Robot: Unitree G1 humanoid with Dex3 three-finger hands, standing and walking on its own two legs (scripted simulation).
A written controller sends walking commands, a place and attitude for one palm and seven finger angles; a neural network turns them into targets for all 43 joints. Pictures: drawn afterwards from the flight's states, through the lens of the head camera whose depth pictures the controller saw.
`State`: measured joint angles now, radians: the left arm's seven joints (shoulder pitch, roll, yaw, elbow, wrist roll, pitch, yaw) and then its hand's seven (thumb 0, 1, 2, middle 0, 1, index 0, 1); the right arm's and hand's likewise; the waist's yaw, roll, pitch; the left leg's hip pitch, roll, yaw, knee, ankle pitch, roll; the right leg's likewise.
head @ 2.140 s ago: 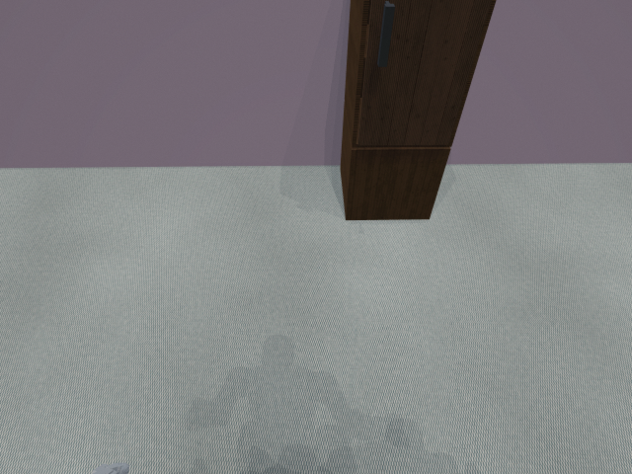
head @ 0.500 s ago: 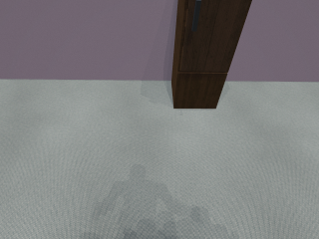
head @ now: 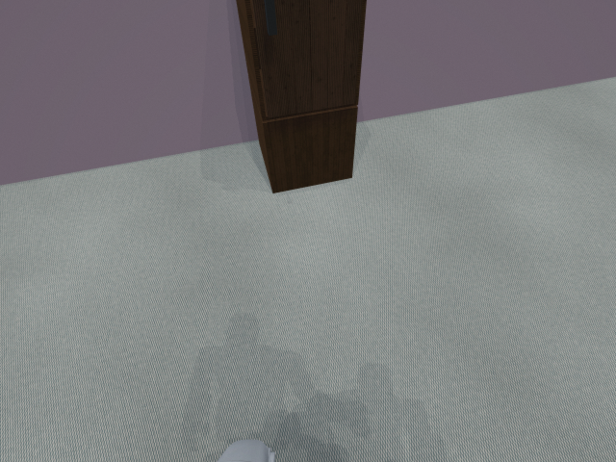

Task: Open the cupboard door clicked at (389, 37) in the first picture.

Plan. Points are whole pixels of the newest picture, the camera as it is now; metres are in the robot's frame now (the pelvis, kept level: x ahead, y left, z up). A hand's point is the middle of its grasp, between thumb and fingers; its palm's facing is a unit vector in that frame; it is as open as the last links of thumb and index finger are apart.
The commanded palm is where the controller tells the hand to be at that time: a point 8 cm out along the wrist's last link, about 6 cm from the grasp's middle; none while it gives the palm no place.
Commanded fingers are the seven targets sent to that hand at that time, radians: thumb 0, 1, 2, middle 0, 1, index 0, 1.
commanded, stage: walk to a spot facing it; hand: left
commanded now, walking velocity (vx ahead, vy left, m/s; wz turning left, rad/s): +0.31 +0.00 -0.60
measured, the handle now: (268, 0) +1.29 +0.23 +0.06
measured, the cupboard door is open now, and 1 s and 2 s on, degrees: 0 0 0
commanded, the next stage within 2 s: turn to face it in 1.62 s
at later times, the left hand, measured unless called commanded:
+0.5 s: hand (165, 408) +0.21 +0.26 -0.17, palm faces -0.23 -0.96 -0.19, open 7.4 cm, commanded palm none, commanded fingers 0.00 0.90 0.90 -0.20 -0.30 -0.20 -0.30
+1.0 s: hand (319, 267) +0.51 +0.03 -0.18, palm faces -0.60 -0.78 -0.16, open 7.3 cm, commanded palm none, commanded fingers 0.00 0.90 0.90 -0.20 -0.30 -0.20 -0.30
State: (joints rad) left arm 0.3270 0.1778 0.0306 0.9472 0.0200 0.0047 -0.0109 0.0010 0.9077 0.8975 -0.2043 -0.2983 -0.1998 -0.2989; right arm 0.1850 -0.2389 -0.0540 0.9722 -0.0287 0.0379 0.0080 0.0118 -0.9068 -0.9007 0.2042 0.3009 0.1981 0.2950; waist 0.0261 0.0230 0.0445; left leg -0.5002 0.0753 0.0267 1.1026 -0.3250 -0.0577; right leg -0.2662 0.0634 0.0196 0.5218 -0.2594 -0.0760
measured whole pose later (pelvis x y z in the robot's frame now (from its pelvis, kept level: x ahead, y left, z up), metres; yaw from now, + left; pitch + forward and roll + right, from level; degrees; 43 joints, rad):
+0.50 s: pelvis +0.13 +0.06 +0.01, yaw -18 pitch +1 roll -1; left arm 0.30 0.28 0.10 0.97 0.04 0.02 -0.04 0.01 0.91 0.90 -0.20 -0.30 -0.19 -0.30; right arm 0.26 -0.16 -0.01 0.93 -0.02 -0.07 -0.02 0.01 -0.91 -0.90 0.20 0.30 0.20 0.30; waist 0.03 -0.06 -0.01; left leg -0.15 0.06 0.16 0.44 -0.30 0.02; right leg -0.53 -0.01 0.00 1.16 -0.29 0.01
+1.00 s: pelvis +0.31 -0.05 -0.01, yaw -34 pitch -1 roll -1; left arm 0.13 0.19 0.04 0.96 0.02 -0.05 -0.01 0.00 0.91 0.90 -0.20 -0.30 -0.20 -0.30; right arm 0.37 -0.15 -0.04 1.05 -0.02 -0.02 -0.02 0.01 -0.91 -0.90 0.20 0.30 0.20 0.29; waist -0.07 -0.02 0.10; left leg -0.46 0.18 0.05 1.32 -0.38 -0.05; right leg -0.33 0.07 -0.12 0.58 -0.26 -0.10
